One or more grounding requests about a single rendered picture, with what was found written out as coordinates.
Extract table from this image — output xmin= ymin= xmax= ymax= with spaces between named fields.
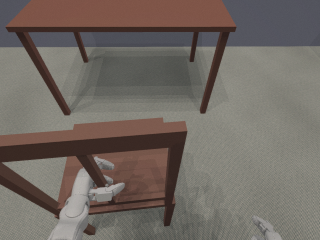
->
xmin=6 ymin=0 xmax=237 ymax=116

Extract chair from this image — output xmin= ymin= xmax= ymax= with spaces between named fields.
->
xmin=0 ymin=117 xmax=188 ymax=236

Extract robot left hand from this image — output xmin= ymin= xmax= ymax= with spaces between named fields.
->
xmin=71 ymin=156 xmax=125 ymax=202

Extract robot right hand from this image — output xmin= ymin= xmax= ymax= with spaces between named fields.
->
xmin=251 ymin=215 xmax=282 ymax=240

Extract robot left forearm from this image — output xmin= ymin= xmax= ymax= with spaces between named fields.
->
xmin=47 ymin=194 xmax=90 ymax=240

